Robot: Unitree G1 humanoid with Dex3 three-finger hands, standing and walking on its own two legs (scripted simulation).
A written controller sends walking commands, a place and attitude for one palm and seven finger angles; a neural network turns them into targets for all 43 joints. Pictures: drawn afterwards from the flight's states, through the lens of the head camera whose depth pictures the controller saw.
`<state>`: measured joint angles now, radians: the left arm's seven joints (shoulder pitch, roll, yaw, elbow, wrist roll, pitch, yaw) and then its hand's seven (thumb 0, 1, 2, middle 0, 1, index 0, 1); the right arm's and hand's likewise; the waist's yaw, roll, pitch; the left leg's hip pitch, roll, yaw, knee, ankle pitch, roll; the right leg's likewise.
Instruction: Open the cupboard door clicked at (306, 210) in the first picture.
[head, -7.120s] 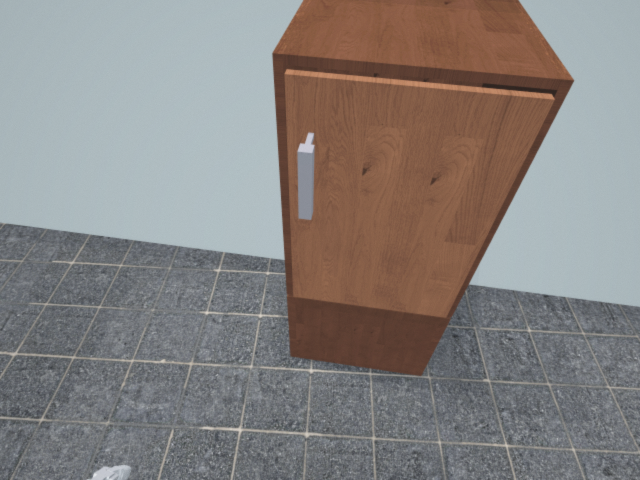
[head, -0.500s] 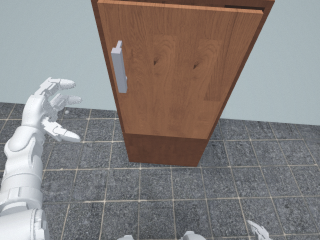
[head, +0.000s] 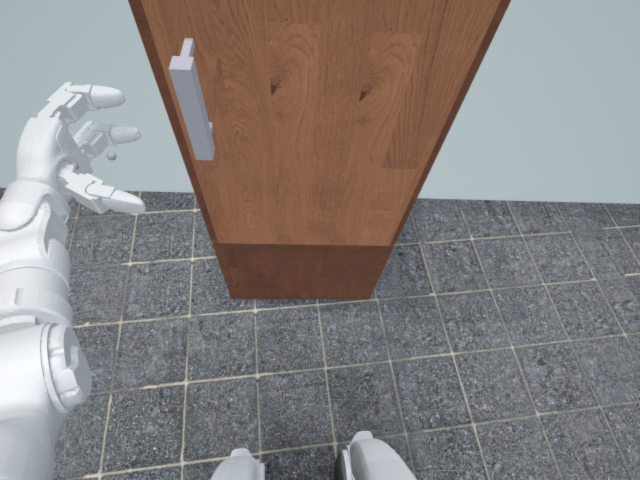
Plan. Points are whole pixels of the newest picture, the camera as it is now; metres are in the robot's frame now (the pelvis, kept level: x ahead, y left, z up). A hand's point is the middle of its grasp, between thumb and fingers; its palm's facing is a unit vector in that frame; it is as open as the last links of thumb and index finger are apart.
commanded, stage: move the hooked fingers beside the handle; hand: left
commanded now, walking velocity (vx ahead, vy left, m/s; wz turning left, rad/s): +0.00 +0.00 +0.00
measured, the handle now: (197, 103) +0.58 +0.13 +0.10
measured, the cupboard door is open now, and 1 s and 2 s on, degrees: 0 0 0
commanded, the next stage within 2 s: slide the fingers in behind the handle in 1.18 s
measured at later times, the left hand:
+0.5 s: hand (134, 121) +0.54 +0.21 +0.10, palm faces -0.07 -1.00 +0.01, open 13.9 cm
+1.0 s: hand (131, 134) +0.52 +0.21 +0.10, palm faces -0.06 -1.00 +0.00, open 14.0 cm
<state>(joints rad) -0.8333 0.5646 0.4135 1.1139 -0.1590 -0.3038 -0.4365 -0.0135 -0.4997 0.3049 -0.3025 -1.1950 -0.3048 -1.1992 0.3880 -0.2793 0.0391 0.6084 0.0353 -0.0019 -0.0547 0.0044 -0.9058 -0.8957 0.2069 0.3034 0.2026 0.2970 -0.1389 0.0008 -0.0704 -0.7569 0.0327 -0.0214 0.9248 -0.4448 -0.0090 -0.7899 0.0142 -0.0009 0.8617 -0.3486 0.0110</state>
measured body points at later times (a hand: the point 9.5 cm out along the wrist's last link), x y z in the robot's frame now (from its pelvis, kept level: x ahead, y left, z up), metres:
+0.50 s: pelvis +0.01 +0.01 -0.01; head +0.14 +0.03 +0.42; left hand +0.54 +0.26 +0.10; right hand -0.02 -0.25 -0.11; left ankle +0.00 +0.12 -0.69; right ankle +0.04 -0.13 -0.69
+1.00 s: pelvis +0.01 +0.01 -0.01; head +0.13 +0.03 +0.43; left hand +0.52 +0.26 +0.10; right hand +0.03 -0.26 -0.11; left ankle +0.00 +0.12 -0.69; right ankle +0.04 -0.13 -0.69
